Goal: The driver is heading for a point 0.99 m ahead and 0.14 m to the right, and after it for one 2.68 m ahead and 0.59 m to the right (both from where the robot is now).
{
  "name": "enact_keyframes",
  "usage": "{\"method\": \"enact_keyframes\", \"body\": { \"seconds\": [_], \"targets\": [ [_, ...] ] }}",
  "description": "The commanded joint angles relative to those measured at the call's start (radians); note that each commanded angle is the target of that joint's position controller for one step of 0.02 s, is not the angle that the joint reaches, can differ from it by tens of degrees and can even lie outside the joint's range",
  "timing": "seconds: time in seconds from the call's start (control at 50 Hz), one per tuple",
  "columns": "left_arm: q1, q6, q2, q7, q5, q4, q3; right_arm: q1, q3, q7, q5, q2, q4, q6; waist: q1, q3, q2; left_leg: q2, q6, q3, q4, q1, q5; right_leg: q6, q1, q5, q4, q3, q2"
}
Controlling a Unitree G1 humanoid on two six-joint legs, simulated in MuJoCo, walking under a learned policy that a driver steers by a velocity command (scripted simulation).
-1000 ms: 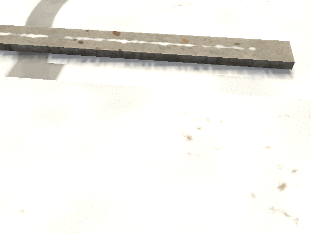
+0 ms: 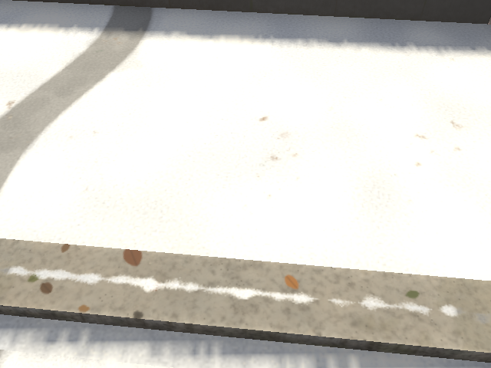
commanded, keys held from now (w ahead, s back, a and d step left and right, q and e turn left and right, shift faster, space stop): w+shift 0.72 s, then w+e+shift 0.28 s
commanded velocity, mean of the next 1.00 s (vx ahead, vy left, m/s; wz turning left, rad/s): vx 1.00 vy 0.00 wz -0.12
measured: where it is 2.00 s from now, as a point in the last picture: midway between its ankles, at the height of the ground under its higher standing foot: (304, 85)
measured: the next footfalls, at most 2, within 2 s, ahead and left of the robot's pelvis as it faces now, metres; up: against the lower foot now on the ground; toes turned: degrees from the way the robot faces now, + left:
right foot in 0.22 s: +0.43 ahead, -0.12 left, +0.00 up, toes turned -3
left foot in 0.64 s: +0.87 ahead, +0.07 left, +0.06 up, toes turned +4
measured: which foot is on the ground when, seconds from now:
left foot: down 0.00-0.22, up 0.24-0.62, down 0.64-1.00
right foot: up 0.00-0.20, down 0.22-0.64, up 0.66-1.00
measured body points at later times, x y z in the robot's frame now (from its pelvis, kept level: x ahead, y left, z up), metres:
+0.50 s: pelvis +0.49 -0.04 +0.00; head +0.50 -0.04 +0.45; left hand +0.39 +0.21 -0.14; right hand +0.71 -0.26 -0.08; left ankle +0.64 +0.09 -0.60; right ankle +0.39 -0.11 -0.74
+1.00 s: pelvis +0.98 -0.02 +0.05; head +0.97 -0.04 +0.50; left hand +1.21 +0.20 -0.02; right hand +0.93 -0.31 -0.09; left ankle +0.84 +0.07 -0.68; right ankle +1.15 -0.13 -0.65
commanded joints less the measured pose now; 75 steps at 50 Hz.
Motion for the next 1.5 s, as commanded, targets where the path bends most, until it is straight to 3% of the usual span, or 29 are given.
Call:
{"method": "enact_keyframes", "body": {
  "seconds": [0.02,0.12,0.18,0.22,0.24,0.26,0.3,0.36,0.48,0.58,0.64,0.66,0.68,0.7,0.74,0.8,0.94,1.08,1.1,1.12,1.16,1.18,1.24,1.3,1.38,1.44,1.46,1.48,1.5],
  "targets": [
    [-0.111,-0.01,0.033,-0.018,-0.003,-0.093,-0.01,-0.083,-0.01,0.01,0.016,-0.083,-0.075,-0.039,0.048,0.168,0.047,0.197,0.111,-0.128,-0.276,-0.218,0.236,0.009,0.06,0.223,-0.286,-0.061,-0.013],
    [-0.182,-0.015,0.053,-0.01,-0.015,-0.106,-0.007,0.0,-0.017,0.001,0.022,-0.151,-0.033,-0.045,0.023,0.126,0.073,0.26,0.082,-0.056,-0.27,0.061,0.762,-0.05,0.208,0.348,-0.508,-0.146,0.084],
    [0.092,-0.013,0.128,0.025,-0.004,-0.035,0.029,-0.009,-0.024,-0.032,-0.016,-0.206,-0.015,-0.007,0.172,-0.07,0.159,0.3,0.047,-0.036,0.18,0.183,1.237,-0.098,0.467,0.086,-0.482,-0.143,0.184],
    [0.471,-0.006,0.254,0.059,0.013,0.071,0.081,-0.057,-0.012,-0.035,-0.027,-0.134,-0.055,0.007,0.305,-0.267,0.039,0.191,0.04,-0.029,0.855,-0.148,0.672,-0.127,0.923,-0.209,-0.483,0.092,-0.028],
    [0.413,-0.006,0.327,0.05,0.023,0.066,0.102,0.096,0.021,-0.009,0.041,0.014,-0.1,-0.012,0.129,-0.418,-0.329,-0.001,-0.008,-0.136,1.249,-0.536,-0.188,-0.267,1.173,-0.406,-0.707,0.743,-0.301],
    [0.322,-0.001,0.256,0.035,0.002,0.052,0.105,-0.017,0.012,-0.019,0.024,-0.083,-0.112,-0.017,0.158,-0.331,-0.119,0.067,0.028,-0.193,1.274,-0.679,-0.127,-0.258,1.107,-0.462,-0.82,0.793,-0.251],
    [0.251,-0.018,0.123,0.031,0.002,0.09,0.075,-0.182,0.016,-0.015,0.008,-0.071,-0.156,-0.017,0.108,-0.051,0.069,0.153,0.03,-0.165,1.168,-0.692,-0.028,-0.21,0.779,-0.221,-0.828,0.471,-0.173],
    [0.281,-0.04,0.042,0.036,-0.012,0.15,0.047,-0.186,0.036,0.017,-0.024,0.005,-0.183,0.032,0.018,0.026,0.006,0.202,0.011,-0.16,1.17,-0.657,-0.045,-0.16,0.536,-0.207,-0.899,0.296,-0.09],
    [0.357,-0.072,0.073,0.033,-0.026,0.201,0.038,-0.532,0.076,0.002,-0.019,0.019,-0.382,0.053,0.006,0.184,-0.004,0.262,-0.007,-0.046,1.091,-0.986,-0.035,-0.155,0.472,0.083,-1.047,0.08,-0.029],
    [0.351,-0.085,0.169,0.032,-0.062,0.18,0.045,-0.446,0.07,0.034,0.0,-0.014,-0.339,0.046,-0.033,0.018,-0.011,0.127,0.055,0.066,0.625,-0.347,0.362,-0.113,0.549,0.942,-1.06,-0.11,-0.005],
    [0.303,-0.047,0.246,0.054,0.004,0.176,0.083,-0.094,0.013,0.0,-0.008,-0.137,-0.222,0.032,-0.202,-0.166,-0.125,0.019,0.078,0.056,0.491,-0.111,0.119,-0.077,0.787,1.307,-0.469,-0.08,-0.064],
    [0.352,-0.036,0.177,0.046,-0.02,0.161,0.078,0.015,-0.011,-0.014,-0.021,-0.186,-0.176,0.023,-0.205,-0.23,-0.002,0.081,0.136,-0.053,0.398,0.16,0.062,-0.047,0.547,1.082,-0.053,-0.083,0.006],
    [0.445,-0.036,0.019,0.022,-0.071,0.125,0.039,0.072,-0.054,-0.008,-0.029,-0.257,-0.144,0.015,-0.144,-0.382,0.324,0.39,0.278,-0.603,0.198,0.43,-0.312,0.0,0.153,0.156,0.484,-0.076,0.182],
    [0.351,-0.065,0.066,0.026,-0.051,0.077,0.045,-0.025,-0.056,0.002,-0.015,-0.228,-0.157,0.022,-0.101,-0.4,0.297,0.42,0.236,-0.889,-0.031,0.326,-0.406,-0.037,0.091,-0.143,0.581,0.045,0.2],
    [0.166,-0.056,0.075,0.03,-0.027,0.034,0.048,-0.149,-0.037,0.001,-0.025,-0.117,-0.131,0.0,-0.041,-0.067,-0.013,0.391,0.172,-0.666,-0.009,0.047,-0.257,-0.06,-0.028,-0.107,0.413,0.086,0.068],
    [0.139,0.004,0.031,0.005,-0.015,0.002,0.043,-0.226,-0.013,-0.023,-0.019,-0.035,-0.087,-0.026,0.086,0.067,0.029,0.316,0.066,-0.378,-0.099,-0.239,-0.122,-0.034,0.104,-0.167,0.108,0.091,0.013],
    [0.052,0.013,0.054,-0.041,-0.037,-0.023,0.053,-0.3,-0.037,-0.014,0.017,-0.133,-0.068,-0.107,0.127,0.052,0.1,0.22,0.017,0.063,-0.25,-0.29,0.066,-0.046,0.471,0.607,-0.421,-0.13,0.089],
    [0.192,0.051,0.156,-0.016,-0.009,0.05,0.1,-0.208,-0.045,-0.038,0.009,-0.211,-0.108,-0.022,0.154,0.078,0.061,0.341,-0.018,0.186,0.381,0.09,0.987,-0.16,0.428,0.126,-0.53,-0.186,0.197],
    [0.373,0.041,0.154,0.003,0.003,0.105,0.113,-0.258,-0.048,-0.033,0.006,-0.219,-0.134,0.002,0.251,0.069,0.025,0.316,-0.029,0.182,0.74,-0.055,0.96,-0.216,0.598,0.086,-0.61,-0.143,0.209],
    [0.442,0.035,0.215,0.021,-0.009,0.157,0.133,-0.287,-0.025,-0.013,-0.016,-0.113,-0.197,0.003,0.199,0.098,-0.211,0.13,-0.065,0.154,1.146,-0.406,0.138,-0.286,0.791,0.384,-0.524,0.08,0.089],
    [0.437,0.017,0.345,0.044,0.003,0.1,0.155,-0.3,0.026,-0.024,-0.022,-0.055,-0.325,-0.029,0.155,-0.125,-0.256,0.072,-0.115,-0.209,1.36,-0.962,-0.29,-0.497,1.148,0.081,-0.751,0.85,-0.186],
    [0.382,0.019,0.228,0.05,-0.003,0.099,0.13,-0.405,0.014,-0.019,-0.039,-0.131,-0.299,-0.037,0.143,-0.045,0.065,0.143,-0.098,-0.232,1.189,-0.92,-0.199,-0.398,1.01,-0.083,-0.829,0.798,-0.13],
    [0.329,-0.008,0.194,0.061,-0.024,0.092,0.105,-0.462,0.018,-0.009,-0.062,-0.146,-0.32,0.0,0.052,0.07,0.139,0.192,-0.131,-0.23,0.978,-0.768,-0.206,-0.358,0.654,0.019,-0.811,0.672,-0.086],
    [0.249,-0.027,0.223,0.055,-0.029,0.07,0.116,-0.602,0.051,0.012,-0.046,-0.093,-0.39,0.018,0.048,0.163,0.09,0.197,-0.151,-0.144,0.589,-0.534,-0.045,-0.285,0.35,0.117,-0.919,0.462,0.055],
    [0.258,-0.034,0.25,0.019,-0.056,0.075,0.142,-0.513,0.046,0.008,-0.001,-0.085,-0.378,0.017,0.067,0.043,0.03,0.114,-0.114,-0.081,0.302,-0.13,0.334,-0.162,0.339,0.357,-0.864,0.359,0.114],
    [0.209,-0.033,0.284,0.019,-0.042,0.069,0.151,-0.126,-0.016,-0.037,-0.004,-0.193,-0.281,0.017,-0.154,-0.172,0.038,0.092,-0.102,-0.076,0.294,0.231,0.147,-0.076,0.388,0.609,-0.316,0.305,0.172],
    [0.157,-0.04,0.167,0.02,-0.033,0.033,0.118,0.068,-0.042,-0.057,-0.029,-0.265,-0.243,0.015,-0.228,-0.266,0.132,0.263,-0.086,-0.256,0.271,0.41,-0.127,-0.058,0.236,0.261,0.027,0.255,0.24],
    [0.163,-0.036,0.018,0.031,-0.04,-0.02,0.072,0.088,-0.045,-0.06,-0.061,-0.308,-0.235,0.017,-0.157,-0.26,0.337,0.494,-0.089,-0.656,0.093,0.438,-0.435,-0.063,0.034,-0.375,0.311,0.186,0.281],
    [0.273,-0.028,0.049,0.034,-0.059,-0.06,0.062,-0.095,-0.052,-0.048,-0.048,-0.299,-0.258,0.018,-0.002,-0.251,0.467,0.563,-0.006,-1.047,-0.106,0.347,-0.599,-0.075,-0.082,-0.282,0.385,0.135,0.238]
  ]
}}
Over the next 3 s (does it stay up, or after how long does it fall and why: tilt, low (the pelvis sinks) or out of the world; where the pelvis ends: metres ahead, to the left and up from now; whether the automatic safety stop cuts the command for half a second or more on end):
stays up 2.63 -0.79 0.16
